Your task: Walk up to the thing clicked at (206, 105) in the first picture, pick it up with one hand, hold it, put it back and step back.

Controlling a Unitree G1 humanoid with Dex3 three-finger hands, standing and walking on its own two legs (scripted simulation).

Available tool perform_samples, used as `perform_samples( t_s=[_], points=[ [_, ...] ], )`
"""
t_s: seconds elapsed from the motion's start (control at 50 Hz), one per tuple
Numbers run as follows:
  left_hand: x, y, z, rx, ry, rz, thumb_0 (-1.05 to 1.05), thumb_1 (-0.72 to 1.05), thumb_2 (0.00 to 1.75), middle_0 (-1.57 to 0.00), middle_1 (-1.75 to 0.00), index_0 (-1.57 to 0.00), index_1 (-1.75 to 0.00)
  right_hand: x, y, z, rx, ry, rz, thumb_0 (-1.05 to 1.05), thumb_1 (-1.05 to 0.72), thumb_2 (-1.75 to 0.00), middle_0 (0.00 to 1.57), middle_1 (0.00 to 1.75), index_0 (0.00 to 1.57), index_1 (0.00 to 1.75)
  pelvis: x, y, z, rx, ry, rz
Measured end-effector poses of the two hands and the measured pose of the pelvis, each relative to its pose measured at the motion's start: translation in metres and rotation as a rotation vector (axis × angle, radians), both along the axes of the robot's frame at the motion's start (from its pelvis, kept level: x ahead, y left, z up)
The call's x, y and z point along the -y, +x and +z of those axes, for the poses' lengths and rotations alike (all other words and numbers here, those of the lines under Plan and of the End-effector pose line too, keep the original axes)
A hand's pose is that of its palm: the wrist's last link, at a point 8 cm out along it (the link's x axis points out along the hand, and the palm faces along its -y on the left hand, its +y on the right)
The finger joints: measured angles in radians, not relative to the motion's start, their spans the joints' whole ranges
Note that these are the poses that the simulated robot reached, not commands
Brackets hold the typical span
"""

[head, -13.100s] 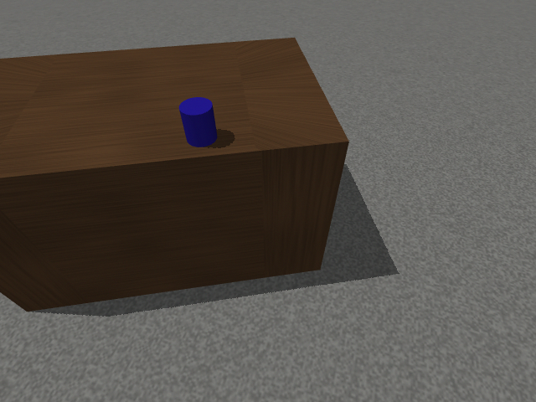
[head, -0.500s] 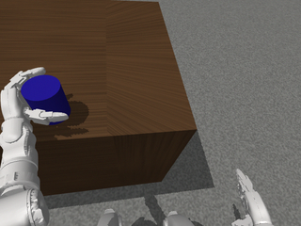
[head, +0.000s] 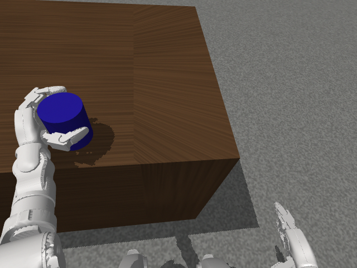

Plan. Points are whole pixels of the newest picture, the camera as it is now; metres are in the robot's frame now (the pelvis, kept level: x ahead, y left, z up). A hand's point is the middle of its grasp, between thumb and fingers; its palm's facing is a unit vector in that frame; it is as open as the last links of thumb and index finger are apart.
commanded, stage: settle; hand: left
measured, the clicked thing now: (68, 122) +0.45 +0.24 +0.05
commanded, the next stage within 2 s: lift in 0.74 s
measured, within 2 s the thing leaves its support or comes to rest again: leaves its support in 0.28 s
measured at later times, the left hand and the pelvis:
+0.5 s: hand (69, 113) +0.44 +0.22 +0.09, palm faces +0.23 -0.97 -0.02, open 11.6 cm; pelvis +0.01 -0.01 +0.02, yaw +0 degrees
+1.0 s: hand (66, 108) +0.42 +0.21 +0.12, palm faces +0.24 -0.97 -0.02, open 11.6 cm; pelvis +0.00 -0.01 +0.03, yaw +0 degrees
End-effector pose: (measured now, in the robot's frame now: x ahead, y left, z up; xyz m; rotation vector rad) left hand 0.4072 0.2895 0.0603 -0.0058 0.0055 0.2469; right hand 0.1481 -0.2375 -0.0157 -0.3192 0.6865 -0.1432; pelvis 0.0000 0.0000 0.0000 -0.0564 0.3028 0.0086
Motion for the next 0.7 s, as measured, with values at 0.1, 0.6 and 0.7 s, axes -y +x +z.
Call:
perform_samples(
  t_s=[0.1,0.6,0.7],
  points=[
    [0.002,0.001,0.002,-0.024,0.012,-0.003,-0.01,-0.51,1.01,-0.68,-0.86,-0.65,-0.84,-0.001,0.004,0.002,0.003,0.009,-0.003,-0.01,0.50,-0.06,0.06,0.05,0.05,0.05,0.000,0.004,0.003,0.008,0.002,0.000],
    [0.024,-0.003,0.042,-0.037,0.014,-0.016,-0.01,-0.52,1.02,-0.66,-0.89,-0.63,-0.87,0.028,-0.001,0.006,0.010,0.022,-0.120,-0.01,0.50,-0.07,0.06,0.05,0.05,0.05,0.009,0.007,0.019,0.088,0.018,-0.010],
    [0.024,-0.007,0.049,-0.043,0.015,-0.016,-0.01,-0.52,1.02,-0.66,-0.89,-0.63,-0.87,0.030,-0.003,0.005,0.013,0.033,-0.129,-0.01,0.50,-0.06,0.06,0.05,0.05,0.05,0.010,0.004,0.022,0.100,0.022,-0.011]
  ],
)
